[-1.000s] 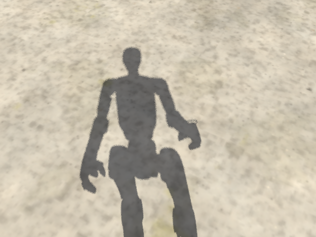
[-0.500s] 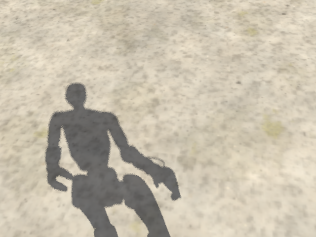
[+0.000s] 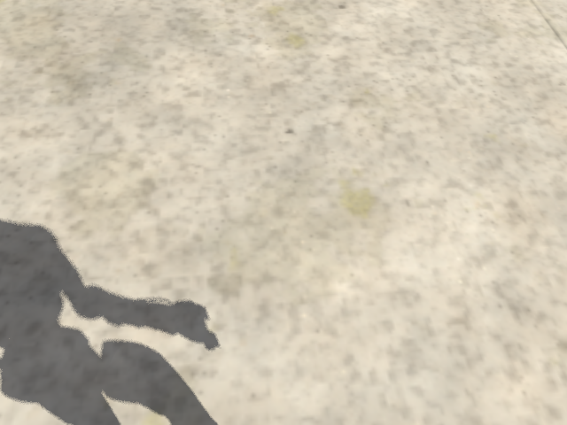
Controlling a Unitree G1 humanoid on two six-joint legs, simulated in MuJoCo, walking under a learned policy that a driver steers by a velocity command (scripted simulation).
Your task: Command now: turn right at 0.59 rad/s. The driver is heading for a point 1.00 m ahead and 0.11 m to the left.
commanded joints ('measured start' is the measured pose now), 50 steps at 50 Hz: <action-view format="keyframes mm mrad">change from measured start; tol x16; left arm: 1 31 135 39 -47 15 -5 -1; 50 18 10 -68 303 -7 -57 34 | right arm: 1 -22 -145 -33 -80 1 -9 4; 50 99 -55 11 301 8 -22 12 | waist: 1 12 149 -38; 16 -37 235 -98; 20 -30 -204 -79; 35 11 117 -18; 50 -31 56 -5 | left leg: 1 43 357 -316 -262 203 179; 9 241 286 -107 -185 406 184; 17 106 265 -55 -64 469 141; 20 -100 59 62 105 -267 -21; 22 -80 71 -11 239 -266 -25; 30 20 45 15 52 -138 -55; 34 236 157 -94 -179 228 -36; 50 99 128 -90 -207 71 5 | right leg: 1 -122 -41 -41 369 -94 18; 6 -166 -61 -107 406 6 83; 15 79 -76 -190 -54 -56 37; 18 312 -114 -148 -450 270 -3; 19 423 -327 110 -518 304 -35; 20 250 -474 226 -478 533 -162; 26 284 -317 12 -416 700 -153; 35 175 -182 -25 -432 259 -42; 50 210 -193 -43 -419 274 -18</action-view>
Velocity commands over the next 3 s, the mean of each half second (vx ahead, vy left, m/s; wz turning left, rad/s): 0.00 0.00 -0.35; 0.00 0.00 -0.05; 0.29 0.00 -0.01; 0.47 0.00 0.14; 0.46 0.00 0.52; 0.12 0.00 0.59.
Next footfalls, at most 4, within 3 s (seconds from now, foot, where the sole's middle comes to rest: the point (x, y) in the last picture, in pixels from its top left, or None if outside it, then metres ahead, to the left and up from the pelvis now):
0.38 right None -0.01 -0.11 -0.77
0.66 left None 0.01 0.11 -0.77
1.74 left None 0.38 -0.01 -0.77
2.26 right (361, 337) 0.68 -0.19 -0.77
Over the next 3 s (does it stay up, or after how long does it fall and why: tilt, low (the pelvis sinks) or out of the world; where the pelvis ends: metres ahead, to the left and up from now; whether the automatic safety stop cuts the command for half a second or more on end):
stays up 0.71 -0.05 0.00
